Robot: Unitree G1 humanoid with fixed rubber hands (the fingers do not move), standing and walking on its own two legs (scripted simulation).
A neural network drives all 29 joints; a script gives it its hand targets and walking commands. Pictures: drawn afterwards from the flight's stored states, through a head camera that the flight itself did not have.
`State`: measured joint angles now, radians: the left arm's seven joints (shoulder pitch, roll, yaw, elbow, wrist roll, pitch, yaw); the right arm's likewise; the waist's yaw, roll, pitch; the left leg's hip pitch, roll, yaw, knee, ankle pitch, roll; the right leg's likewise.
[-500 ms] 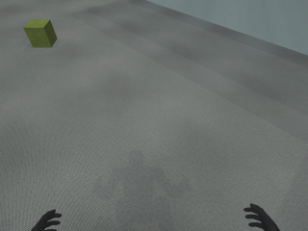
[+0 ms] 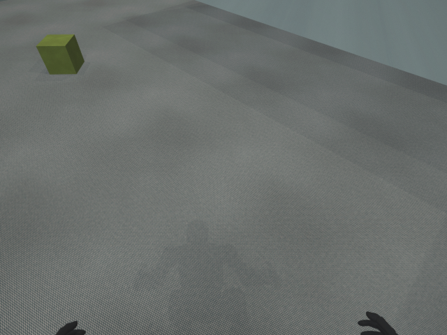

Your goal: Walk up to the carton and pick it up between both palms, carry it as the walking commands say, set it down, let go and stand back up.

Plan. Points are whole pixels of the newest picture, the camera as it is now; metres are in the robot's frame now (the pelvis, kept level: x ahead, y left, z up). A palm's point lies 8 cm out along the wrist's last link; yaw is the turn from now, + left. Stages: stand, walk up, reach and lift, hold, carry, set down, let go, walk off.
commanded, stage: stand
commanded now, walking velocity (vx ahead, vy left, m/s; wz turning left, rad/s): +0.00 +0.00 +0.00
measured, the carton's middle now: (62, 54) +2.57 +1.41 -0.65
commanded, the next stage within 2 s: walk up in 0.82 s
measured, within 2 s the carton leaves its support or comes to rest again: neither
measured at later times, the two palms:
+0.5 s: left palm out of the picture +0.10 +0.31 -0.10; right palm out of the picture +0.10 -0.31 -0.10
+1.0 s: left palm out of the picture +0.10 +0.31 -0.10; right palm out of the picture +0.11 -0.31 -0.10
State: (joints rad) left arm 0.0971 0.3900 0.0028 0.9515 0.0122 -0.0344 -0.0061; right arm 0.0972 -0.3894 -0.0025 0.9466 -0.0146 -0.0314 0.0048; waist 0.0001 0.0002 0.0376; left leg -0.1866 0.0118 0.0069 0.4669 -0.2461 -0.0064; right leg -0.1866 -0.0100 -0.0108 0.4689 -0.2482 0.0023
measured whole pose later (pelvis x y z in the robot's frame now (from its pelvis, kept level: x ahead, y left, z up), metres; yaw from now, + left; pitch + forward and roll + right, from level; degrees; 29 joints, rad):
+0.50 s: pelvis +0.00 +0.00 +0.01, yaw +0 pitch -2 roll +0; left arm 0.09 0.40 0.00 1.05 0.01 -0.02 0.00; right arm 0.09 -0.39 0.00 1.05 -0.01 -0.02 0.00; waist 0.00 0.00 0.04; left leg -0.13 0.01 0.01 0.36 -0.19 -0.01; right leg -0.13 -0.01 -0.01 0.36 -0.19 0.00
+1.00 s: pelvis +0.01 +0.00 +0.01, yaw +0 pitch -2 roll +0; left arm 0.09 0.40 0.00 1.06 0.01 -0.02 0.00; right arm 0.08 -0.40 0.00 1.06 -0.01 -0.02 0.00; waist 0.00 0.00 0.04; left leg -0.12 0.01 0.00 0.34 -0.19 -0.01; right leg -0.12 -0.01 -0.01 0.34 -0.19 0.01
